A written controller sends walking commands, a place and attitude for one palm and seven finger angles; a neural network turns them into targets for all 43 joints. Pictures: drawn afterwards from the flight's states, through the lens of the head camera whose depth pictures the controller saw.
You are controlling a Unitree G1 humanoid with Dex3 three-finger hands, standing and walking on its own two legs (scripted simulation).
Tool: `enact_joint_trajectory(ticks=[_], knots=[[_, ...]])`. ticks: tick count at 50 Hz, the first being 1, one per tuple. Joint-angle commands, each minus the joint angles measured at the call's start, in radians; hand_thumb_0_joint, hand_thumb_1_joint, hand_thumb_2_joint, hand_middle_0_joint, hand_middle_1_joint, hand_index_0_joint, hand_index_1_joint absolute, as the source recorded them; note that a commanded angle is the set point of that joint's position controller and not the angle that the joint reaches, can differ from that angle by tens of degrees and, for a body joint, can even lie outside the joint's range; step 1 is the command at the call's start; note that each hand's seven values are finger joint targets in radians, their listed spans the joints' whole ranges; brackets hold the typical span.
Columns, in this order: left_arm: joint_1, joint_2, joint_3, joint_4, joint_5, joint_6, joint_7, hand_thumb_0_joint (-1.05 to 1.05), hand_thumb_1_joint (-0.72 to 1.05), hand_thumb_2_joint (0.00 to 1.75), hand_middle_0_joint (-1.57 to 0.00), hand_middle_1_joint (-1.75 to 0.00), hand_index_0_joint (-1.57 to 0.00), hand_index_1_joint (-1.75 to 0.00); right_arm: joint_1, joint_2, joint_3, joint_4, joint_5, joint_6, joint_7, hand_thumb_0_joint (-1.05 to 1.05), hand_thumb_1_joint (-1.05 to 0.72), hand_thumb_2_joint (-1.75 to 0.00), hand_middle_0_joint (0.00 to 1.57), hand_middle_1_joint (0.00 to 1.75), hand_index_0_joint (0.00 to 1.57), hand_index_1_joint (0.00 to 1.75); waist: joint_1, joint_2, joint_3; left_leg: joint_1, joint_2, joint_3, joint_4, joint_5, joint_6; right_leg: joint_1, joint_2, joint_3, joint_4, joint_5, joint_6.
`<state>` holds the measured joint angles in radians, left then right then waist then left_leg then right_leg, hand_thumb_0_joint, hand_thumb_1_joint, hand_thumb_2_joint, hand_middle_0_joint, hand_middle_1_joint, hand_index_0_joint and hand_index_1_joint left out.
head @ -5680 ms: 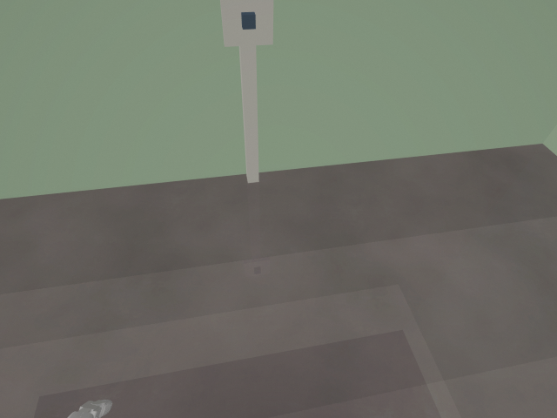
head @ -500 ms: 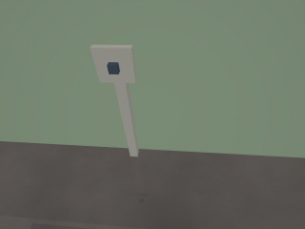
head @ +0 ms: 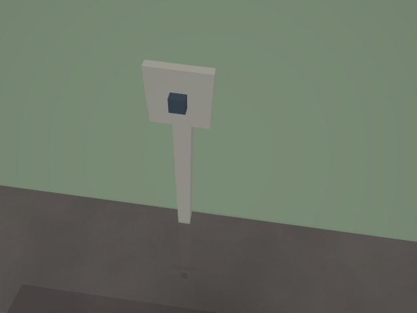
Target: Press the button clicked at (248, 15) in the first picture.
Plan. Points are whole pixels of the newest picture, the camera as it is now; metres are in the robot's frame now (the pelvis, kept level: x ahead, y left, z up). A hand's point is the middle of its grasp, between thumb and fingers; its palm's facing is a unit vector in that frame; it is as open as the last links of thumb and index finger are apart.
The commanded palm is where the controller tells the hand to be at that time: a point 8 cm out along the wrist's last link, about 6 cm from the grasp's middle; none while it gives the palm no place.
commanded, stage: take the last steps up to it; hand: left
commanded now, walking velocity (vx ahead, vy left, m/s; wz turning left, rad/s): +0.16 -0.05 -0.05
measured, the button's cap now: (177, 102) +0.60 +0.14 +0.05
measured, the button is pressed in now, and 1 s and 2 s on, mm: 0 0 0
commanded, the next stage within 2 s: come to a stop and stand still in 0.08 s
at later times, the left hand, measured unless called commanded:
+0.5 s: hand (152, 294) +0.18 +0.14 -0.16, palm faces +0.02 -0.97 -0.23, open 7.3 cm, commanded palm none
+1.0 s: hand out of the picture +0.01 +0.20 -0.16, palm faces +0.05 -0.97 -0.22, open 7.4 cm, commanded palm none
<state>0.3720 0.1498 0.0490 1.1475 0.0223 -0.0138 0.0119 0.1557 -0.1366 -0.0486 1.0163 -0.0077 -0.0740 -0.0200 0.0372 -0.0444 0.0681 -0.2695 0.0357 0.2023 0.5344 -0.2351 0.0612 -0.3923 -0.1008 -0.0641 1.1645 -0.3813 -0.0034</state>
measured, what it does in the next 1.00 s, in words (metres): steps on the spot: right foot, then left foot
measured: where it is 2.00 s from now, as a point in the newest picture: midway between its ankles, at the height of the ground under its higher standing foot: outside the picture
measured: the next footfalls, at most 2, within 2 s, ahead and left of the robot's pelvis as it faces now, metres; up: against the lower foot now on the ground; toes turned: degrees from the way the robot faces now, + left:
right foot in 0.34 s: +0.19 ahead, -0.14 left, +0.00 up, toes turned -7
left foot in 0.72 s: +0.06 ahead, +0.09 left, +0.00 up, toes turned +2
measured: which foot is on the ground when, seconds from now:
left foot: down 0.00-0.40, up 0.42-0.70, down 0.72-1.00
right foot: up 0.00-0.32, down 0.34-0.72, up 0.74-1.00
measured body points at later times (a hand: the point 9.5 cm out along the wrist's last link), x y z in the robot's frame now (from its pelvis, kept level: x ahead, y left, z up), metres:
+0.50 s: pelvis +0.09 -0.03 +0.00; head +0.13 -0.05 +0.45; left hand +0.18 +0.19 -0.14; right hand +0.05 -0.24 -0.17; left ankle +0.03 +0.09 -0.70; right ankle +0.15 -0.13 -0.73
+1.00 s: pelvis +0.03 +0.00 +0.01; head +0.03 +0.00 +0.46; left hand +0.01 +0.25 -0.15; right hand +0.04 -0.22 -0.14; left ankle +0.02 +0.12 -0.73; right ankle +0.00 -0.11 -0.69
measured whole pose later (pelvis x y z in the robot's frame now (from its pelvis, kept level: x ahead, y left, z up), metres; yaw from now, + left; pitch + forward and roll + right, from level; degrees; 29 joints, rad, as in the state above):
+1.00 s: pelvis +0.03 +0.00 +0.01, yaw -1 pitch +0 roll +1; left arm 0.33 0.20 0.06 1.10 0.03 0.05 0.01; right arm 0.30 -0.13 -0.03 1.06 -0.03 0.00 -0.03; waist 0.01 -0.03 -0.01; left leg -0.15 0.01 0.08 0.36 -0.20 0.01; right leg -0.35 -0.03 -0.03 0.85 -0.37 0.03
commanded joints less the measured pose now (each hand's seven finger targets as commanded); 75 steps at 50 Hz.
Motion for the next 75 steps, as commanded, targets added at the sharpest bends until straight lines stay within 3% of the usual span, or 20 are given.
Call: enact_joint_trajectory(ticks=[1, 8, 14, 16, 18, 21, 26, 30, 34, 35, 36, 37, 43, 49, 52, 54, 56, 58, 65, 75], knots=[[0.078, 0.006, 0.008, -0.044, 0.006, 0.0, -0.007, 0.0, 0.9, 0.9, -0.2, -0.3, -0.2, -0.3, 0.156, -0.089, -0.005, 0.024, -0.009, -0.005, -0.007, 0.0, -0.9, -0.9, 0.2, 0.3, 0.2, 0.3, -0.016, 0.148, -0.024, 0.037, 0.255, -0.198, -0.336, 0.284, 0.073, -0.073, -0.038, 0.028, -0.03, 0.104, 0.018], [-0.088, 0.039, 0.011, -0.126, 0.006, 0.02, -0.013, 0.0, 0.9, 0.9, -0.2, -0.3, -0.2, -0.3, 0.192, -0.118, -0.01, 0.025, -0.015, 0.006, -0.006, 0.0, -0.9, -0.9, 0.2, 0.3, 0.2, 0.3, -0.03, 0.113, 0.047, 0.09, 0.268, -0.197, -0.38, 0.192, 0.109, -0.152, -0.045, 0.026, -0.25, 0.165, 0.035], [-0.116, 0.034, -0.009, -0.132, -0.004, 0.011, 0.009, 0.0, 0.9, 0.9, -0.2, -0.3, -0.2, -0.3, 0.203, -0.12, -0.003, 0.064, -0.019, 0.03, -0.018, 0.0, -0.9, -0.9, 0.2, 0.3, 0.2, 0.3, -0.03, 0.11, -0.03, 0.158, 0.222, -0.133, -0.159, 0.595, 0.054, 0.091, 0.026, -0.03, -0.61, 0.206, 0.027], [-0.059, 0.101, -0.001, -0.111, -0.002, -0.001, 0.02, 0.0, 0.9, 0.9, -0.2, -0.3, -0.2, -0.3, 0.218, -0.094, -0.002, 0.072, -0.005, 0.039, -0.016, 0.0, -0.9, -0.9, 0.2, 0.3, 0.2, 0.3, -0.01, 0.032, -0.068, 0.085, 0.152, -0.107, -0.059, 0.41, -0.022, 0.255, -0.023, 0.036, -0.743, 0.571, 0.017], [-0.06, 0.171, 0.005, -0.111, -0.006, -0.005, 0.028, 0.0, 0.9, 0.9, -0.2, -0.3, -0.2, -0.3, 0.263, -0.051, -0.001, 0.073, 0.01, 0.057, -0.011, 0.0, -0.9, -0.9, 0.2, 0.3, 0.2, 0.3, -0.04, -0.036, -0.105, -0.017, 0.055, -0.085, -0.019, -0.004, -0.078, 0.333, -0.217, 0.172, -0.659, 1.039, -0.1], [-0.081, 0.179, 0.018, -0.116, -0.007, 0.0, 0.041, 0.0, 0.9, 0.9, -0.2, -0.3, -0.2, -0.3, 0.256, -0.053, -0.012, 0.079, 0.008, 0.093, -0.015, 0.0, -0.9, -0.9, 0.2, 0.3, 0.2, 0.3, -0.021, -0.181, -0.182, -0.028, 0.02, -0.105, 0.223, -0.307, -0.096, 0.343, -0.262, 0.201, -0.728, 1.102, -0.197], [-0.165, 0.179, 0.045, -0.162, 0.009, 0.018, 0.054, 0.0, 0.9, 0.9, -0.2, -0.3, -0.2, -0.3, 0.194, -0.05, -0.023, 0.04, 0.006, 0.116, -0.012, 0.0, -0.9, -0.9, 0.2, 0.3, 0.2, 0.3, -0.016, -0.048, -0.183, -0.105, 0.004, -0.205, 0.43, -0.344, -0.098, 0.301, -0.278, 0.205, -0.76, 0.924, -0.226], [-0.205, 0.198, 0.053, -0.187, 0.016, 0.028, 0.048, 0.0, 0.9, 0.9, -0.2, -0.3, -0.2, -0.3, 0.205, -0.048, -0.023, 0.019, 0.001, 0.118, -0.001, 0.0, -0.9, -0.9, 0.2, 0.3, 0.2, 0.3, -0.031, -0.096, -0.19, -0.04, -0.004, -0.18, 0.278, -0.262, -0.105, 0.223, -0.238, 0.191, -0.8, 0.604, -0.185], [-0.242, 0.177, 0.044, -0.189, 0.005, 0.044, 0.034, 0.0, 0.9, 0.9, -0.2, -0.3, -0.2, -0.3, 0.303, -0.06, -0.015, 0.037, -0.004, 0.098, 0.004, 0.0, -0.9, -0.9, 0.2, 0.3, 0.2, 0.3, -0.082, -0.09, -0.154, 0.193, -0.014, -0.145, -0.084, -0.053, -0.083, 0.009, -0.132, 0.144, -0.793, 0.027, -0.074], [-0.235, 0.132, 0.03, -0.194, -0.004, 0.051, 0.029, 0.0, 0.9, 0.9, -0.2, -0.3, -0.2, -0.3, 0.299, -0.103, -0.018, 0.035, -0.012, 0.088, 0.002, 0.0, -0.9, -0.9, 0.2, 0.3, 0.2, 0.3, -0.08, 0.071, -0.12, 0.178, 0.066, -0.267, -0.213, -0.149, -0.056, -0.067, -0.046, 0.085, -0.689, -0.087, -0.023], [-0.217, 0.073, 0.02, -0.203, -0.013, 0.055, 0.021, 0.0, 0.9, 0.9, -0.2, -0.3, -0.2, -0.3, 0.239, -0.169, -0.029, 0.003, -0.022, 0.083, 0.0, 0.0, -0.9, -0.9, 0.2, 0.3, 0.2, 0.3, -0.072, 0.305, -0.058, 0.05, 0.247, -0.496, -0.385, -0.365, -0.004, -0.11, 0.051, 0.006, -0.515, -0.096, 0.027], [-0.239, 0.077, 0.018, -0.204, -0.009, 0.059, 0.019, 0.0, 0.9, 0.9, -0.2, -0.3, -0.2, -0.3, 0.141, -0.202, -0.028, -0.036, -0.027, 0.085, -0.005, 0.0, -0.9, -0.9, 0.2, 0.3, 0.2, 0.3, -0.061, 0.309, 0.042, -0.157, 0.314, -0.577, -0.476, -0.495, 0.052, -0.059, 0.061, 0.05, -0.415, -0.057, 0.025], [-0.092, 0.096, 0.02, -0.115, 0.009, 0.045, -0.011, 0.0, 0.9, 0.9, -0.2, -0.3, -0.2, -0.3, 0.106, -0.172, -0.013, -0.031, -0.019, 0.06, -0.018, 0.0, -0.9, -0.9, 0.2, 0.3, 0.2, 0.3, -0.025, 0.16, 0.056, 0.027, 0.208, -0.383, -0.416, -0.285, 0.05, -0.153, 0.08, 0.072, -0.152, 0.066, 0.035], [-0.144, 0.071, -0.002, -0.136, 0.0, 0.024, -0.012, 0.0, 0.9, 0.9, -0.2, -0.3, -0.2, -0.3, 0.225, -0.164, -0.018, 0.022, -0.023, 0.054, -0.021, 0.0, -0.9, -0.9, 0.2, 0.3, 0.2, 0.3, -0.093, 0.18, 0.006, 0.207, 0.254, -0.396, -0.349, -0.039, 0.104, -0.096, 0.044, 0.039, -0.426, -0.061, 0.033], [-0.061, 0.044, -0.013, -0.099, -0.01, 0.012, -0.007, 0.0, 0.9, 0.9, -0.2, -0.3, -0.2, -0.3, 0.207, -0.167, -0.012, 0.04, -0.017, 0.058, -0.019, 0.0, -0.9, -0.9, 0.2, 0.3, 0.2, 0.3, -0.058, 0.192, -0.043, 0.161, 0.218, -0.344, -0.252, 0.142, 0.08, 0.102, 0.072, 0.006, -0.664, 0.007, 0.024], [0.021, 0.071, -0.011, -0.054, -0.007, -0.003, 0.005, 0.0, 0.9, 0.9, -0.2, -0.3, -0.2, -0.3, 0.206, -0.123, -0.002, 0.052, 0.0, 0.055, -0.016, 0.0, -0.9, -0.9, 0.2, 0.3, 0.2, 0.3, -0.029, 0.072, -0.092, 0.04, 0.129, -0.254, -0.13, 0.107, -0.002, 0.326, 0.02, 0.073, -0.858, 0.227, 0.012], [0.029, 0.159, -0.006, -0.039, -0.01, -0.011, 0.016, 0.0, 0.9, 0.9, -0.2, -0.3, -0.2, -0.3, 0.173, -0.056, 0.021, 0.033, 0.005, 0.06, -0.008, 0.0, -0.9, -0.9, 0.2, 0.3, 0.2, 0.3, -0.032, -0.142, -0.041, -0.068, 0.017, -0.138, -0.033, -0.154, -0.073, 0.307, -0.186, 0.257, -0.932, 0.315, -0.077], [-0.003, 0.122, -0.009, -0.037, -0.012, -0.02, 0.02, 0.0, 0.9, 0.9, -0.2, -0.3, -0.2, -0.3, 0.155, -0.065, 0.019, 0.051, -0.01, 0.072, -0.01, 0.0, -0.9, -0.9, 0.2, 0.3, 0.2, 0.3, -0.031, -0.187, 0.014, -0.047, 0.039, -0.166, 0.054, -0.174, -0.075, 0.22, -0.162, 0.259, -0.942, 0.384, -0.125], [-0.033, 0.055, -0.029, -0.017, -0.026, -0.013, 0.028, 0.0, 0.9, 0.9, -0.2, -0.3, -0.2, -0.3, 0.243, -0.04, 0.034, 0.144, -0.006, 0.067, -0.025, 0.0, -0.9, -0.9, 0.2, 0.3, 0.2, 0.3, -0.056, 0.024, -0.003, 0.122, 0.071, -0.194, -0.131, 0.164, -0.074, 0.191, -0.046, 0.113, -0.842, 0.396, -0.065], [-0.005, 0.068, -0.022, -0.007, -0.021, -0.008, 0.035, 0.0, 0.9, 0.9, -0.2, -0.3, -0.2, -0.3, 0.219, -0.039, 0.032, 0.145, -0.003, 0.072, -0.034, 0.0, -0.9, -0.9, 0.2, 0.3, 0.2, 0.3, -0.043, 0.038, -0.029, 0.12, 0.075, -0.17, -0.136, 0.143, -0.082, 0.271, -0.032, 0.115, -0.87, 0.461, -0.025]])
